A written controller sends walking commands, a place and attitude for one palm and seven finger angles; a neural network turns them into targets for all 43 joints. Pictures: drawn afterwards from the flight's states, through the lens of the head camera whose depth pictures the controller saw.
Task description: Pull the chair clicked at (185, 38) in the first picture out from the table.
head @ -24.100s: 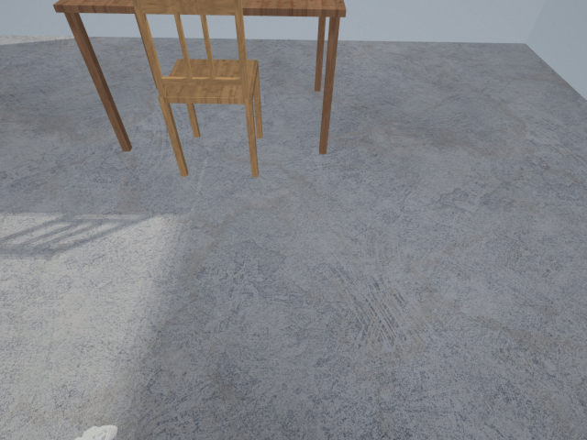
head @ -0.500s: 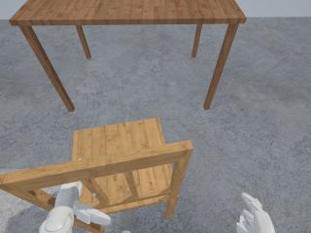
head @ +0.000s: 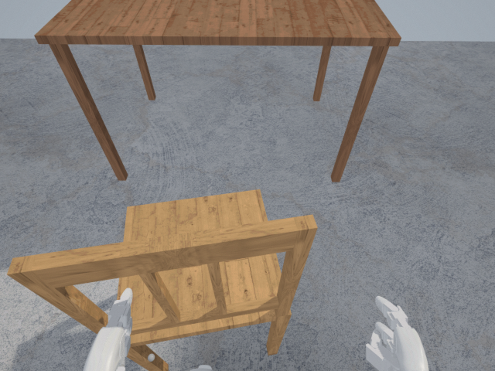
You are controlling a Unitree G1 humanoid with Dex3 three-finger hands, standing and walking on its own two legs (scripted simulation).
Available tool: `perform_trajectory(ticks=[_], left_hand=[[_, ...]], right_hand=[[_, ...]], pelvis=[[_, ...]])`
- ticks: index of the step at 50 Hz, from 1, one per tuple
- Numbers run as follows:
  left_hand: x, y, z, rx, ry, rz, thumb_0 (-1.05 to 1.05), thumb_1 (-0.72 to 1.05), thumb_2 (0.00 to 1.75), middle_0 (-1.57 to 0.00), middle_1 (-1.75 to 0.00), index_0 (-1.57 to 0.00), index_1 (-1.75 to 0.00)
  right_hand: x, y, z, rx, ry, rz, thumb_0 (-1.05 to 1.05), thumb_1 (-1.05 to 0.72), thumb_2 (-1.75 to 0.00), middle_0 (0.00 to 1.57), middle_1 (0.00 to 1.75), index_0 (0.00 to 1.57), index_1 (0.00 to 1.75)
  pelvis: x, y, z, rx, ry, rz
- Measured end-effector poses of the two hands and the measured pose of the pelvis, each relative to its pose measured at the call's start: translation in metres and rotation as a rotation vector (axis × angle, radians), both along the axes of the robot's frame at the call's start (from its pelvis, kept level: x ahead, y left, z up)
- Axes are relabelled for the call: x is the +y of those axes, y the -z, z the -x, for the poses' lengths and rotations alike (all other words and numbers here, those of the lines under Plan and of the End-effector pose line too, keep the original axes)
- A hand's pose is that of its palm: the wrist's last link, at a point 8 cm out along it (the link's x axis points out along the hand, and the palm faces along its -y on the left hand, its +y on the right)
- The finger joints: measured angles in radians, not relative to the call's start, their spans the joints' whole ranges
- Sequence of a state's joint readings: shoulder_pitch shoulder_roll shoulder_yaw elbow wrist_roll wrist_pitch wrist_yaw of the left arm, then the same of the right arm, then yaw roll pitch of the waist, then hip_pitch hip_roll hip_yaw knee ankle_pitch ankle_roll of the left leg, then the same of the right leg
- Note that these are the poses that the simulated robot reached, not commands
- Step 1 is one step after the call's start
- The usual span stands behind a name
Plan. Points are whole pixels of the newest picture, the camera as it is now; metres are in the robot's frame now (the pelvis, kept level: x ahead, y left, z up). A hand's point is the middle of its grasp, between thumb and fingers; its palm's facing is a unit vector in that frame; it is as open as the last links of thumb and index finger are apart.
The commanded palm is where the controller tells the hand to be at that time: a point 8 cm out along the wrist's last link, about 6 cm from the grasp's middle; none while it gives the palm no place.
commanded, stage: draw the fingers out of the gap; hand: left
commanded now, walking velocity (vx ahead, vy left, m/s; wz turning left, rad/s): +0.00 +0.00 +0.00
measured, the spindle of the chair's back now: (163, 297) +0.26 +0.16 -0.05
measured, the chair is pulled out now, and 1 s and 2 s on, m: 0.63 0.63 0.61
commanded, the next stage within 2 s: draw the hand back to the body in 0.12 s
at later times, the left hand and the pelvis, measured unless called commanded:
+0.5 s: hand (129, 360) +0.15 +0.16 +0.04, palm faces +0.06 -1.00 -0.06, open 17.5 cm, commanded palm +0.10 +0.22 +0.06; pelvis -0.01 -0.01 -0.03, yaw +0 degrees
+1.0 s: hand (86, 364) +0.14 +0.20 +0.06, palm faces +0.04 -0.90 -0.44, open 14.3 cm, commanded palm +0.13 +0.26 +0.15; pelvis +0.01 -0.01 +0.03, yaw -1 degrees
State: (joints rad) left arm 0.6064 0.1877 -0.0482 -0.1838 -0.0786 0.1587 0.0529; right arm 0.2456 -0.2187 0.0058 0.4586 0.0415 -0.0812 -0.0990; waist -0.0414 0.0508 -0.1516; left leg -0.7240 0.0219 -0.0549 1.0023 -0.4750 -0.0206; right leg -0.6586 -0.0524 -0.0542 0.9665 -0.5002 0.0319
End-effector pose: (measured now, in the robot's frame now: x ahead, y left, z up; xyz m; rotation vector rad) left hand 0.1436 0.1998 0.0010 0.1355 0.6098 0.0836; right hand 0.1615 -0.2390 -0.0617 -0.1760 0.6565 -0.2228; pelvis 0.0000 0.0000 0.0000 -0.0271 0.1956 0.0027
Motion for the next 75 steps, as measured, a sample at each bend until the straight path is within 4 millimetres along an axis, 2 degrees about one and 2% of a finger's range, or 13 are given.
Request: perform_trajectory(ticks=[14, 18, 22, 24, 30, 38, 39, 43, 48, 63, 69, 75], left_hand=[[-0.001, 0.000, 0.035, 0.010, -0.032, 0.023, -0.02, -0.53, 0.20, -0.01, 0.00, 0.00, 0.00], [0.000, -0.019, 0.030, -0.173, -0.048, 0.085, -0.02, -0.53, 0.20, -0.01, 0.00, 0.00, 0.00], [0.007, -0.043, 0.020, -0.391, -0.018, 0.072, -0.02, -0.54, 0.20, -0.01, 0.00, 0.00, 0.00], [0.010, -0.049, 0.018, -0.461, 0.015, 0.066, -0.02, -0.54, 0.20, -0.01, 0.00, 0.00, 0.00], [0.018, -0.049, 0.021, -0.444, 0.093, 0.065, -0.02, -0.54, 0.20, -0.01, 0.00, -0.01, 0.00], [0.024, -0.061, 0.023, -0.350, 0.097, 0.063, -0.02, -0.51, 0.22, -0.01, -0.01, -0.08, -0.03], [0.026, -0.063, 0.023, -0.327, 0.104, 0.008, -0.02, -0.49, 0.22, -0.01, -0.01, -0.09, -0.03], [0.033, -0.080, 0.024, -0.192, 0.105, -0.197, -0.02, -0.40, 0.27, -0.03, -0.03, -0.16, -0.07], [0.042, -0.092, 0.023, -0.105, 0.057, -0.291, -0.02, -0.25, 0.34, -0.05, -0.06, -0.26, -0.14], [0.058, -0.105, 0.018, -0.014, -0.107, -0.351, -0.01, 0.28, 0.59, -0.12, -0.17, -0.38, -0.27], [0.059, -0.109, 0.016, 0.022, -0.121, -0.377, 0.00, 0.49, 0.70, -0.15, -0.21, -0.40, -0.30], [0.060, -0.117, 0.015, 0.054, -0.126, -0.411, 0.00, 0.70, 0.80, -0.18, -0.26, -0.43, -0.34]], right_hand=[[-0.004, 0.004, -0.010, -0.019, 0.017, 0.007, 0.01, -0.90, -0.90, 0.20, 0.30, 0.20, 0.30], [-0.005, 0.010, -0.010, -0.029, 0.012, 0.012, 0.01, -0.90, -0.90, 0.20, 0.30, 0.20, 0.30], [-0.004, 0.020, -0.010, -0.018, 0.009, -0.009, 0.01, -0.90, -0.90, 0.20, 0.30, 0.20, 0.30], [-0.003, 0.026, -0.010, -0.015, 0.007, -0.026, 0.01, -0.90, -0.90, 0.20, 0.30, 0.20, 0.30], [0.002, 0.032, -0.007, -0.010, 0.016, -0.066, 0.01, -0.90, -0.90, 0.20, 0.30, 0.20, 0.30], [0.005, 0.015, 0.001, -0.036, 0.043, -0.071, 0.02, -0.90, -0.90, 0.20, 0.30, 0.20, 0.30], [0.005, 0.012, 0.002, -0.032, 0.041, -0.062, 0.02, -0.90, -0.90, 0.20, 0.30, 0.20, 0.30], [0.006, -0.001, 0.001, -0.025, 0.023, -0.033, 0.02, -0.90, -0.90, 0.20, 0.30, 0.20, 0.30], [0.007, -0.015, -0.007, -0.044, 0.002, -0.022, 0.02, -0.90, -0.90, 0.20, 0.30, 0.20, 0.30], [0.005, -0.032, -0.045, -0.075, -0.125, -0.010, 0.01, -0.90, -0.90, 0.20, 0.30, 0.20, 0.30], [0.005, -0.032, -0.058, -0.080, -0.153, -0.030, 0.01, -0.90, -0.90, 0.20, 0.30, 0.20, 0.30], [0.005, -0.026, -0.063, -0.062, -0.172, -0.054, 0.01, -0.90, -0.90, 0.20, 0.30, 0.20, 0.30]], pelvis=[[-0.004, 0.009, -0.001, 0.019, -0.007, 0.006], [-0.005, 0.014, 0.001, 0.029, -0.008, 0.011], [-0.006, 0.020, 0.005, 0.034, -0.007, 0.013], [-0.007, 0.024, 0.008, 0.037, -0.004, 0.013], [-0.008, 0.026, 0.014, 0.019, 0.002, 0.012], [-0.008, 0.008, 0.009, -0.023, 0.004, 0.014], [-0.008, 0.005, 0.008, -0.030, 0.008, 0.013], [-0.008, -0.009, 0.002, -0.079, 0.008, 0.013], [-0.009, -0.023, -0.005, -0.130, 0.012, 0.005], [-0.018, -0.043, -0.027, -0.211, -0.012, -0.017], [-0.022, -0.046, -0.034, -0.220, -0.022, -0.025], [-0.027, -0.047, -0.037, -0.221, -0.029, -0.032]])
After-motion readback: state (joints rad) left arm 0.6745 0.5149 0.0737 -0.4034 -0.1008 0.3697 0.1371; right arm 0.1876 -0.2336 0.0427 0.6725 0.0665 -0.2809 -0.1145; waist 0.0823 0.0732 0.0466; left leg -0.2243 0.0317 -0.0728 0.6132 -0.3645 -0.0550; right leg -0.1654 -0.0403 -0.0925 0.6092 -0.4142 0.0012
